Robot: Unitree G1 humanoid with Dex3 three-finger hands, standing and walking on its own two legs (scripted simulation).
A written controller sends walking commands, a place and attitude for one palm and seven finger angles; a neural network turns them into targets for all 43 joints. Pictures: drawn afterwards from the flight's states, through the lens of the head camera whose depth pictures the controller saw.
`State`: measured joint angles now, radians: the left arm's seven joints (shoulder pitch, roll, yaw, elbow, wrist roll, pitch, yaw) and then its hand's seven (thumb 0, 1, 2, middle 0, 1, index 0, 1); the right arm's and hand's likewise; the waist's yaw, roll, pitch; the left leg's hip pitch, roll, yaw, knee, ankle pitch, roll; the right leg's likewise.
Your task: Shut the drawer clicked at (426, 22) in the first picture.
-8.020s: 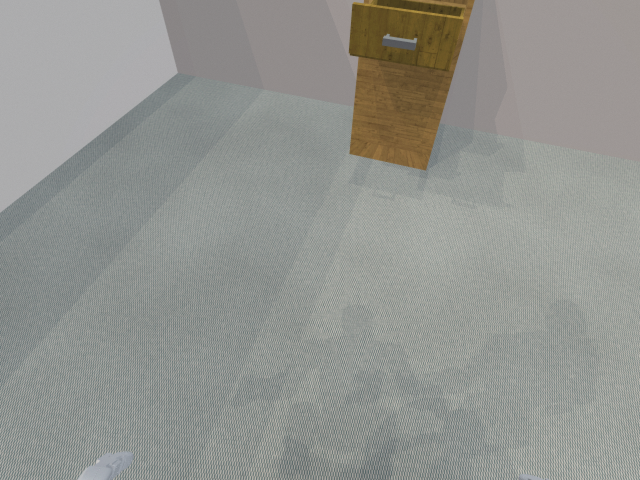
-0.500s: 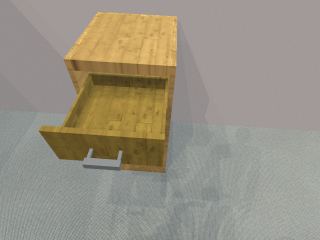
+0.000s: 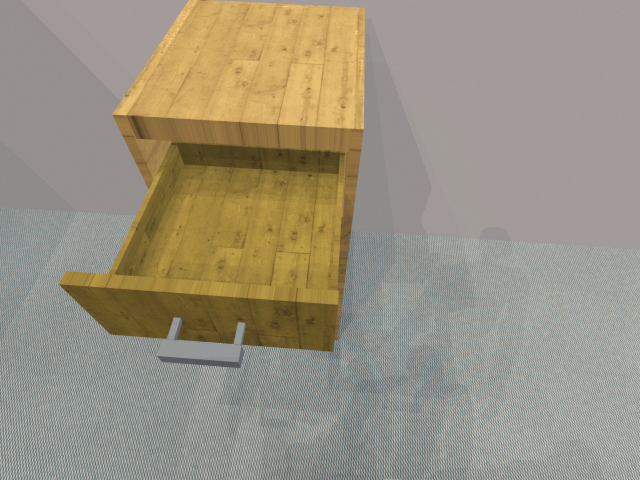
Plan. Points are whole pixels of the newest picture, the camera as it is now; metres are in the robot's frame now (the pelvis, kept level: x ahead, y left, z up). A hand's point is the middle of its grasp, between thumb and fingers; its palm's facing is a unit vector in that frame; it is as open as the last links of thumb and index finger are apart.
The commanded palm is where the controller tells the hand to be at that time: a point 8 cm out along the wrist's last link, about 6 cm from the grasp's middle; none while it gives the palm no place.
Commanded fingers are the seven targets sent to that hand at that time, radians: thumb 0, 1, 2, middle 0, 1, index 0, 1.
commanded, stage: come to a stop and stand still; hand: left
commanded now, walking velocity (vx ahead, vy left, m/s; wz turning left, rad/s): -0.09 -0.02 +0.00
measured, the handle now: (205, 340) +0.29 +0.18 -0.05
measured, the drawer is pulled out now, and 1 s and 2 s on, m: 0.29 0.29 0.25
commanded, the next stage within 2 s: look again from close up in 0.68 s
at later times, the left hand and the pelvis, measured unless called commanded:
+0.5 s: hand out of the picture +0.02 +0.16 -0.17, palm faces +0.00 -0.97 -0.24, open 7.3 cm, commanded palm none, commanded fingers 0.00 0.90 0.90 -0.20 -0.30 -0.20 -0.30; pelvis -0.02 -0.02 +0.00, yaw -1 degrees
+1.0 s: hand out of the picture +0.00 +0.15 -0.17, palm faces +0.00 -0.97 -0.23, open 7.3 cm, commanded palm none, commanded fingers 0.00 0.90 0.90 -0.20 -0.30 -0.20 -0.30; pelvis +0.00 -0.02 +0.00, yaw -1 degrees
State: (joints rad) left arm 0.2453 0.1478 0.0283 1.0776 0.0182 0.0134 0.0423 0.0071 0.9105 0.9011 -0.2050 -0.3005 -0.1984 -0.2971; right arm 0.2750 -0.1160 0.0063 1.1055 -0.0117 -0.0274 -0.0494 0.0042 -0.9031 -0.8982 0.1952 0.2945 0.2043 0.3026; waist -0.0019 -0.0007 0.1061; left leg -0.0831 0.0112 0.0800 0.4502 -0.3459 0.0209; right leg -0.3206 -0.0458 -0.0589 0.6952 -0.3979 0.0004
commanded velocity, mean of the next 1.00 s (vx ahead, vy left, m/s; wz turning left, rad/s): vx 0.00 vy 0.00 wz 0.00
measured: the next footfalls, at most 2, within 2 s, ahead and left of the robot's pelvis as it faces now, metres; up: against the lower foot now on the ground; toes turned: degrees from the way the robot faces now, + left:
right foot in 0.06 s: +0.09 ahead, -0.13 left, +0.00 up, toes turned -4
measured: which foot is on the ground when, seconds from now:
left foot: down 0.00-1.00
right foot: up 0.00-0.04, down 0.06-1.00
